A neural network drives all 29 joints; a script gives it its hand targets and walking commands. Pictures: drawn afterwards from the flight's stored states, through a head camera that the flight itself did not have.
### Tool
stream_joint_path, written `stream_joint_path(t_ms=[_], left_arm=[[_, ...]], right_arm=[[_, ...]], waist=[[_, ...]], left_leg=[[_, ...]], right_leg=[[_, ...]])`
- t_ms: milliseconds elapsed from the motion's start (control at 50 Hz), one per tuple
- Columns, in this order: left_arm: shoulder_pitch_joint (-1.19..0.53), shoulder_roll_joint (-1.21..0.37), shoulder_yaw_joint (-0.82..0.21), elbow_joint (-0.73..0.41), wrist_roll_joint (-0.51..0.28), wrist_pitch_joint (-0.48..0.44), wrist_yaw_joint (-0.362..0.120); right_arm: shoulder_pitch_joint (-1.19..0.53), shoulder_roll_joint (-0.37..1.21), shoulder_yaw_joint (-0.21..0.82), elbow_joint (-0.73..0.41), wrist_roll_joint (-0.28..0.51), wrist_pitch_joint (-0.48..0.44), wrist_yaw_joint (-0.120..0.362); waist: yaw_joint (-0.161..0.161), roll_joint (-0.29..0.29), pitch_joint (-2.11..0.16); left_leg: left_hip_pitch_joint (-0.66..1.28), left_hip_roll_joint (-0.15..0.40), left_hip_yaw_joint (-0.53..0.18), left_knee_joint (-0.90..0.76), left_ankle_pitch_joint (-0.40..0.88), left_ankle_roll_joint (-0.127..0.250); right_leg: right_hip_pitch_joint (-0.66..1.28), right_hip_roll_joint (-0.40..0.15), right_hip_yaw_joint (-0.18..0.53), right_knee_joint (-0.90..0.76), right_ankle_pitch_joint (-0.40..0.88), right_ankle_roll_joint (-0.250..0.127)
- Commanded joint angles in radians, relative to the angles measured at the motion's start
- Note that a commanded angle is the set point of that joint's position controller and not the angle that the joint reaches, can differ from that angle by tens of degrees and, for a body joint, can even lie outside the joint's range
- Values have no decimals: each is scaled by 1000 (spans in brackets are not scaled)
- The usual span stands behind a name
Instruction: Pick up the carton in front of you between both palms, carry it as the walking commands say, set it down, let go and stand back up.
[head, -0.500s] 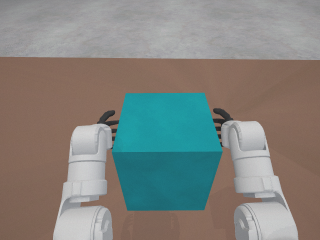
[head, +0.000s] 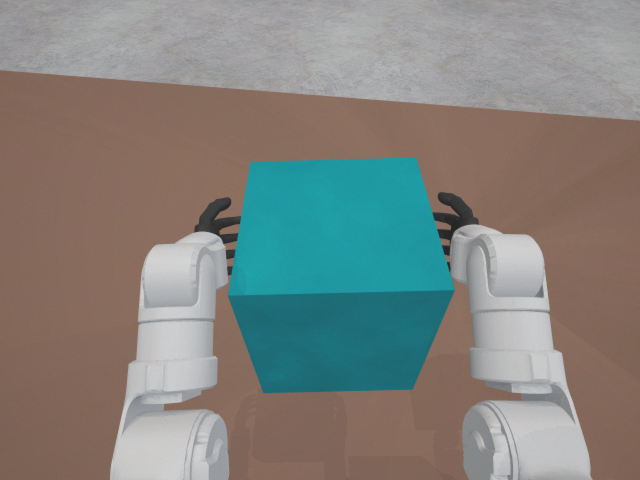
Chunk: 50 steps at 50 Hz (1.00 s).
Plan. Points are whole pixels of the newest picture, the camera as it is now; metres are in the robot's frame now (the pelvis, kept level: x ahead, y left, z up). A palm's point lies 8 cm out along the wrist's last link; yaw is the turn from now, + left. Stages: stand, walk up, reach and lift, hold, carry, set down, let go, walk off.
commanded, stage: carry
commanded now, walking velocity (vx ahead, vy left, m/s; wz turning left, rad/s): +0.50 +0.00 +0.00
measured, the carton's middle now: (335, 281) +0.36 +0.01 +0.05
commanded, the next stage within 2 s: none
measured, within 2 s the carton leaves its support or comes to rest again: neither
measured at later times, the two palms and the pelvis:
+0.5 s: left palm (263, 121) +0.64 +0.13 +0.12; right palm (443, 126) +0.64 -0.17 +0.12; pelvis +0.28 -0.01 -0.02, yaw +1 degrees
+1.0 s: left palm (272, 63) +0.92 +0.15 +0.10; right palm (406, 63) +0.93 -0.15 +0.09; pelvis +0.57 -0.01 -0.02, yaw +0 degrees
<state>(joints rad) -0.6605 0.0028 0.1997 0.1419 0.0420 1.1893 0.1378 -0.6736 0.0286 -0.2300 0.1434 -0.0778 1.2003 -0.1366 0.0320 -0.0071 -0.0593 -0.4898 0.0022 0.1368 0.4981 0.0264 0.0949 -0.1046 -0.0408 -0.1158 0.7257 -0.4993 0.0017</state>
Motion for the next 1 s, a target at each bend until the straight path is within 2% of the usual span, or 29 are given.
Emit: stream_joint_path(t_ms=[0,20,40,60,80,140,220,320,400,420,440,460,480,500,520,540,560,580,600,620,660,720,800,860,920,940,980], left_arm=[[-669,-1150,-632,-26,-429,-10,-274],[-691,-1147,-639,-49,-424,-15,-271],[-728,-1171,-650,-75,-428,-21,-267],[-742,-1190,-657,-101,-433,-30,-260],[-747,-1201,-660,-131,-437,-37,-253],[-681,-1199,-669,-177,-419,-51,-225],[-586,-1155,-685,-200,-369,-64,-204],[-595,-1077,-711,-248,-351,-56,-202],[-565,-1008,-691,-201,-347,-18,-214],[-561,-996,-678,-180,-346,-10,-220],[-550,-984,-661,-153,-343,-3,-225],[-540,-976,-640,-126,-338,2,-230],[-543,-968,-615,-101,-333,7,-237],[-539,-959,-589,-63,-329,13,-243],[-574,-924,-568,-40,-317,11,-244],[-564,-984,-574,-22,-341,11,-252],[-614,-1029,-586,-48,-368,5,-262],[-679,-1076,-601,-84,-399,1,-269],[-741,-1112,-620,-121,-428,-4,-272],[-777,-1138,-634,-148,-453,-8,-272],[-791,-1158,-646,-182,-476,-14,-269],[-756,-1149,-651,-206,-478,-15,-265],[-715,-1109,-661,-229,-466,-8,-264],[-658,-1089,-660,-184,-443,-3,-270],[-620,-1087,-655,-118,-424,-9,-280],[-624,-1089,-654,-106,-423,-14,-282],[-628,-1099,-655,-82,-427,-23,-286]], right_arm=[[-572,986,566,4,355,-27,241],[-587,1033,586,-19,378,-34,249],[-636,1072,607,-68,402,-45,257],[-700,1099,632,-122,433,-51,262],[-747,1127,656,-168,463,-57,265],[-748,1152,702,-239,505,-66,265],[-662,1126,732,-248,505,-71,274],[-647,1061,761,-272,502,-67,276],[-590,1001,733,-204,476,-43,267],[-587,993,724,-182,469,-37,267],[-590,990,715,-160,465,-30,267],[-600,989,708,-137,464,-25,268],[-612,988,702,-113,462,-22,269],[-632,995,692,-90,455,-16,272],[-642,1022,673,-64,460,-6,268],[-677,1017,666,-70,459,-5,263],[-712,1048,664,-77,461,-9,259],[-739,1077,660,-93,465,-15,253],[-749,1097,657,-109,465,-20,245],[-753,1112,655,-124,464,-24,237],[-734,1122,653,-146,460,-30,222],[-692,1108,658,-167,438,-34,203],[-660,1070,680,-194,418,-29,191],[-617,1048,686,-164,397,-22,195],[-600,1041,680,-116,381,-21,210],[-603,1040,676,-106,379,-23,216],[-596,1033,658,-77,374,-26,224]], waist=[[-87,339,-542],[-89,295,-509],[-91,222,-455],[-80,108,-432],[-73,85,-424],[-65,97,-457],[-85,106,-455],[-103,111,-389],[-119,130,-333],[-107,140,-329],[-80,135,-344],[-33,102,-379],[7,47,-421],[0,-127,-483],[14,-314,-548],[24,-235,-494],[28,-163,-439],[15,-59,-399],[1,-38,-386],[-8,-37,-390],[-12,-65,-404],[6,-76,-420],[30,-83,-407],[46,-94,-365],[70,-97,-312],[69,-108,-300],[27,-140,-325]], left_leg=[[863,407,-706,-59,45,158],[801,387,-677,-90,-92,164],[718,334,-600,-95,-101,146],[643,311,-525,-107,-85,119],[587,298,-473,-119,-35,113],[574,275,-382,-118,86,117],[663,251,-309,-82,274,119],[680,188,-214,-56,415,94],[666,149,-152,4,411,60],[634,153,-138,47,444,45],[594,147,-111,127,489,22],[527,124,-55,258,457,-8],[364,103,-35,427,221,-31],[137,40,-41,600,-337,-51],[-182,-91,-99,860,-612,-74],[-276,-37,-153,904,-574,-56],[-297,-7,-152,888,-531,-45],[-273,23,-151,828,-476,-46],[-237,48,-159,763,-435,-50],[-192,56,-156,721,-404,-60],[-179,63,-137,653,-376,-76],[-266,68,-112,556,-319,-86],[-338,60,-87,429,-200,-82],[-315,29,-53,271,-85,-70],[-244,-22,11,72,32,-50],[-185,-35,23,7,64,-36],[31,-57,33,-61,81,-2]], right_leg=[[-551,106,95,582,-68,-23],[-613,45,146,644,-43,-46],[-643,23,143,640,-4,-56],[-629,-10,146,580,56,-50],[-603,-31,145,522,102,-41],[-583,-34,119,438,141,-20],[-686,-31,85,300,220,-11],[-658,6,33,39,439,-31],[-519,57,-15,-218,585,-60],[-436,69,-22,-257,590,-75],[-314,86,-40,-292,594,-85],[-143,93,-65,-347,635,-88],[60,6,12,-299,638,-90],[274,-235,304,-159,914,-108],[481,-362,658,-236,645,-304],[417,-337,684,-313,406,-306],[326,-289,607,-332,387,-274],[236,-261,531,-347,426,-236],[163,-252,480,-363,441,-222],[116,-234,435,-386,421,-207],[108,-212,373,-395,471,-209],[201,-201,308,-357,687,-216],[305,-173,250,-316,878,-195],[332,-132,200,-298,971,-174],[342,-92,151,-276,1028,-155],[326,-86,135,-262,1038,-146],[260,-95,104,-164,1134,-114]])
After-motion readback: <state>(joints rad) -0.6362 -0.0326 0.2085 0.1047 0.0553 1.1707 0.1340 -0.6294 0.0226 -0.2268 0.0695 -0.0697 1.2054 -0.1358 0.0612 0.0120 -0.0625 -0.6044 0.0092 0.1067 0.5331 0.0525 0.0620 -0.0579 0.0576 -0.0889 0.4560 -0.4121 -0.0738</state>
